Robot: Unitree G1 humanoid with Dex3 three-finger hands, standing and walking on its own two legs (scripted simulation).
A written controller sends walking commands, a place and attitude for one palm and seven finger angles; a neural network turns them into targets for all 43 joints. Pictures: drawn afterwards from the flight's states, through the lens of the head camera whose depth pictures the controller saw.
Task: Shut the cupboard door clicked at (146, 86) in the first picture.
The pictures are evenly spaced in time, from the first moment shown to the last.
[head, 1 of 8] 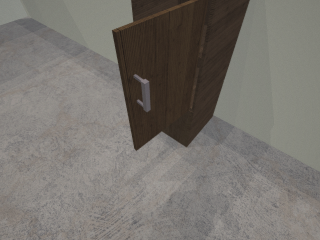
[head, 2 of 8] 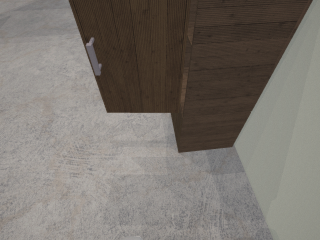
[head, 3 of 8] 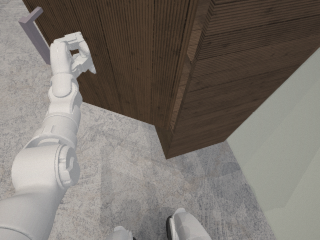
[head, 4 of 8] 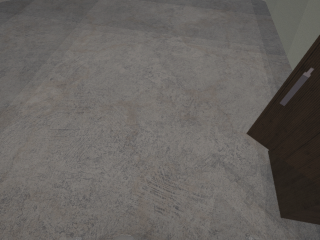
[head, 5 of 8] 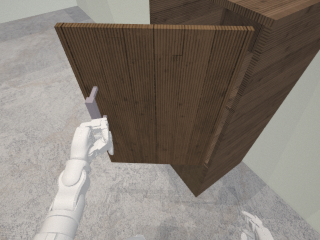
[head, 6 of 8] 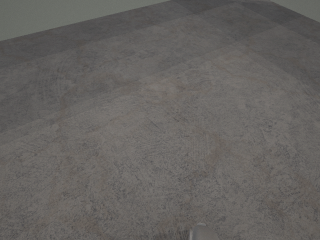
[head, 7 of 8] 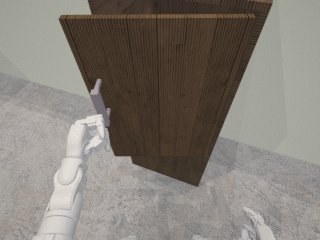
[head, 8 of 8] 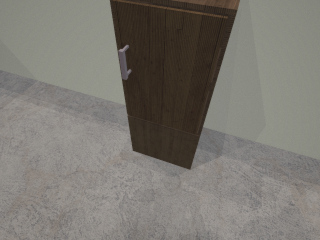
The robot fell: no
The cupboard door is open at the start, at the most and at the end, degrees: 83 83 0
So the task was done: yes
